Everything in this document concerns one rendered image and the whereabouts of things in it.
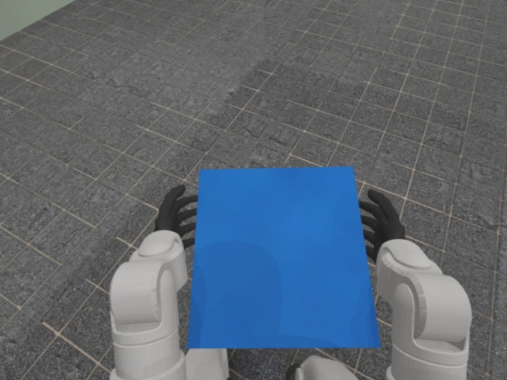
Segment right robot hand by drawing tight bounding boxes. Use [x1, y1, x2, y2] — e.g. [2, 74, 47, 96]
[358, 189, 406, 263]

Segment left robot hand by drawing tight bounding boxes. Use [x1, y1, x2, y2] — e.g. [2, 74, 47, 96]
[154, 184, 198, 249]

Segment robot right shin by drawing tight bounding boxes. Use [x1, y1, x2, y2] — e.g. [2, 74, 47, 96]
[301, 355, 321, 365]

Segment robot left forearm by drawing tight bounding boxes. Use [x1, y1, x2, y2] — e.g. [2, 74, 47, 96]
[109, 230, 188, 380]

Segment right robot thigh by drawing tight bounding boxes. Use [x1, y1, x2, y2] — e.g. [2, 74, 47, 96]
[295, 358, 358, 380]

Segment carton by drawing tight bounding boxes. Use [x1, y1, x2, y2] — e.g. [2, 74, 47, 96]
[188, 166, 381, 348]

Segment robot right forearm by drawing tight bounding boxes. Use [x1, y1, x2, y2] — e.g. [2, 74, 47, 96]
[375, 239, 472, 380]

